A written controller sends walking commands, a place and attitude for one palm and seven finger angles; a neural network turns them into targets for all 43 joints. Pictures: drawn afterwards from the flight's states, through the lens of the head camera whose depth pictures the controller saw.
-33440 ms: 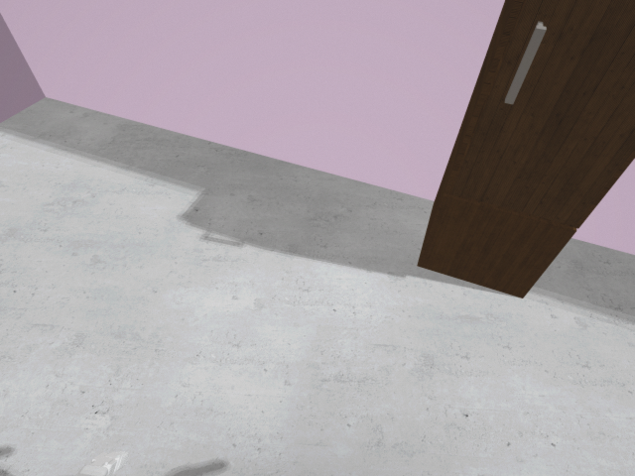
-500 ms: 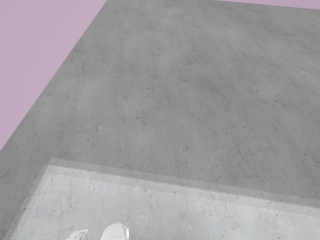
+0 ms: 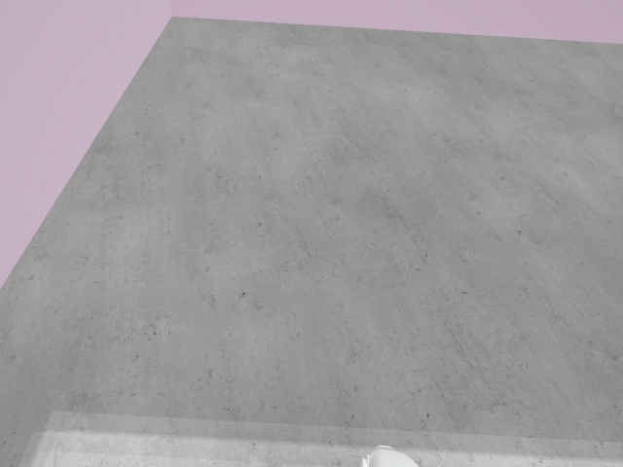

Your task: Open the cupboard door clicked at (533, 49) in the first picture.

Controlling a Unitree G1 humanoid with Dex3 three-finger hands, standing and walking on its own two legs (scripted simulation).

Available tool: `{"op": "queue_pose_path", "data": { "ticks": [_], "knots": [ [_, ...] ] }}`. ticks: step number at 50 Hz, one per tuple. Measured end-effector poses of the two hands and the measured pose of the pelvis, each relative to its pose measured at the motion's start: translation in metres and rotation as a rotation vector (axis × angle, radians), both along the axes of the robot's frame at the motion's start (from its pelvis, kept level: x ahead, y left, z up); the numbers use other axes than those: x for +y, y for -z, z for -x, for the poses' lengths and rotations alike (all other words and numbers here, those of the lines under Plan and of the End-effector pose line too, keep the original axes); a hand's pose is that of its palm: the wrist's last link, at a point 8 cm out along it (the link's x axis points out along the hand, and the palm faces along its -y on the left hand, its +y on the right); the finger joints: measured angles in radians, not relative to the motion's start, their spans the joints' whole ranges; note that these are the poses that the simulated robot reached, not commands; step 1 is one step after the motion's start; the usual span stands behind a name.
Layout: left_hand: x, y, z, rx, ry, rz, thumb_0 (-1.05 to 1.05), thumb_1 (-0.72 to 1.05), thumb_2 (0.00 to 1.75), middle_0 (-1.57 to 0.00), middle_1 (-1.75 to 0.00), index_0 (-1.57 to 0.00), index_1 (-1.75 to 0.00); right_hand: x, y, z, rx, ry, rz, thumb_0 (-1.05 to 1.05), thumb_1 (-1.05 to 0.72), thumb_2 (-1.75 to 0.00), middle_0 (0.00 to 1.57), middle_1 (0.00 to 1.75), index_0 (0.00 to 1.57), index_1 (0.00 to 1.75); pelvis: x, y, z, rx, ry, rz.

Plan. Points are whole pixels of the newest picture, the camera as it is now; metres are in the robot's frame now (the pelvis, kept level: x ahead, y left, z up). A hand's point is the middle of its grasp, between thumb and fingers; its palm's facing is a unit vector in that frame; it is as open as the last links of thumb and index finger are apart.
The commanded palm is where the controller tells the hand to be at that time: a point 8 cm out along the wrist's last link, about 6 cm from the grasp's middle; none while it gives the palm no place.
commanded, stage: turn to face it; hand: left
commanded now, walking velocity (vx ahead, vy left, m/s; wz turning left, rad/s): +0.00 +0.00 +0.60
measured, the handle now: out of the picture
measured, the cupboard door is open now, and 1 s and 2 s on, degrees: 43 43 43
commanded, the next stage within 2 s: none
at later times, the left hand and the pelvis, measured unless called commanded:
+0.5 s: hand (180, 446) +0.17 +0.20 -0.18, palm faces +0.30 -0.93 -0.22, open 7.4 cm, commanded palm none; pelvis +0.12 -0.02 -0.01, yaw +17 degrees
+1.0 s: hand out of the picture +0.05 +0.11 -0.19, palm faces +0.63 -0.75 -0.20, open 7.4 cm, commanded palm none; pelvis +0.15 -0.05 -0.02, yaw +37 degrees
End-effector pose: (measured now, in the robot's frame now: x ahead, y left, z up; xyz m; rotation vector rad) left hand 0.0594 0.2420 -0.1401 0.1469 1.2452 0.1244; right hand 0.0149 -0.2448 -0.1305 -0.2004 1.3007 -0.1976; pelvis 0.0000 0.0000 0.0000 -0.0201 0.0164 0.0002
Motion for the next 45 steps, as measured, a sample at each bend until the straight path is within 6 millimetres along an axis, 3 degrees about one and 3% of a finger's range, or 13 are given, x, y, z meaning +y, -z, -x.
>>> {"op": "queue_pose_path", "data": {
  "ticks": [4, 6, 8, 11, 18, 23, 28, 32, 37, 41, 45],
  "knots": [
    [-0.016, 0.008, -0.067, -0.112, 0.027, -0.023, 0.01, 0.91, 0.9, -0.2, -0.3, -0.2, -0.3, -0.015, 0.018, 0.018, 0.149, 0.048, -0.023, 0.0, -0.93, -0.9, 0.2, 0.29, 0.2, 0.3, -0.019, 0.017, -0.037, 0.0, -0.039, -0.042],
    [-0.024, 0.009, -0.087, -0.133, 0.012, -0.019, 0.01, 0.91, 0.9, -0.2, -0.3, -0.2, -0.3, -0.019, 0.023, 0.017, 0.218, 0.052, -0.029, 0.0, -0.92, -0.9, 0.2, 0.29, 0.2, 0.3, -0.021, 0.02, -0.05, -0.002, -0.065, -0.018],
    [-0.03, 0.007, -0.099, -0.145, -0.013, -0.006, 0.01, 0.91, 0.9, -0.2, -0.3, -0.2, -0.3, -0.018, 0.021, 0.006, 0.251, 0.038, -0.029, 0.0, -0.92, -0.9, 0.2, 0.29, 0.2, 0.3, -0.02, 0.017, -0.061, -0.003, -0.103, -0.008],
    [-0.032, 0.01, -0.105, -0.148, -0.068, 0.016, 0.0, 0.91, 0.9, -0.2, -0.3, -0.2, -0.3, -0.013, 0.014, -0.028, 0.235, -0.004, -0.026, 0.01, -0.92, -0.9, 0.2, 0.29, 0.2, 0.3, -0.019, 0.013, -0.074, -0.003, -0.148, -0.011],
    [-0.011, 0.036, -0.091, -0.057, -0.19, 0.04, 0.0, 0.91, 0.9, -0.21, -0.3, -0.2, -0.3, 0.006, 0.018, -0.127, 0.062, -0.134, 0.002, 0.0, -0.91, -0.9, 0.2, 0.29, 0.2, 0.3, -0.005, 0.025, -0.103, 0.008, -0.214, -0.006],
    [0.004, 0.019, -0.086, -0.025, -0.263, -0.021, 0.0, 0.92, 0.9, -0.2, -0.3, -0.2, -0.3, 0.012, 0.01, -0.178, -0.001, -0.22, -0.014, 0.0, -0.91, -0.9, 0.2, 0.29, 0.2, 0.3, -0.013, 0.014, -0.119, 0.022, -0.267, -0.005],
    [0.004, -0.005, -0.091, -0.07, -0.327, -0.087, 0.01, 0.91, 0.9, -0.2, -0.3, -0.2, -0.3, 0.0, 0.015, -0.219, -0.003, -0.305, -0.039, 0.0, -0.9, -0.9, 0.21, 0.29, 0.2, 0.3, -0.03, 0.009, -0.132, 0.016, -0.334, -0.004],
    [-0.007, -0.012, -0.087, -0.115, -0.373, -0.155, 0.01, 0.91, 0.9, -0.2, -0.3, -0.2, -0.3, -0.02, 0.031, -0.258, -0.008, -0.355, -0.054, 0.0, -0.9, -0.9, 0.21, 0.29, 0.2, 0.3, -0.05, 0.019, -0.145, 0.009, -0.391, -0.033],
    [-0.034, -0.021, -0.058, -0.067, -0.463, -0.154, 0.01, 0.91, 0.9, -0.2, -0.3, -0.2, -0.3, -0.028, 0.02, -0.311, -0.029, -0.441, -0.038, 0.01, -0.91, -0.9, 0.2, 0.29, 0.2, 0.3, -0.06, 0.009, -0.153, 0.002, -0.474, -0.048],
    [-0.06, -0.016, -0.031, -0.006, -0.525, -0.107, 0.01, 0.91, 0.9, -0.2, -0.3, -0.2, -0.3, -0.017, 0.005, -0.346, -0.067, -0.516, -0.034, 0.01, -0.91, -0.9, 0.2, 0.29, 0.2, 0.3, -0.065, 0.002, -0.158, 0.012, -0.523, -0.063],
    [-0.083, -0.005, -0.001, 0.049, -0.595, -0.05, 0.01, 0.9, 0.9, -0.21, -0.3, -0.2, -0.3, 0.011, -0.002, -0.373, -0.107, -0.61, -0.039, 0.01, -0.91, -0.9, 0.2, 0.29, 0.2, 0.3, -0.065, 0.003, -0.157, 0.012, -0.572, -0.06]
  ]
}}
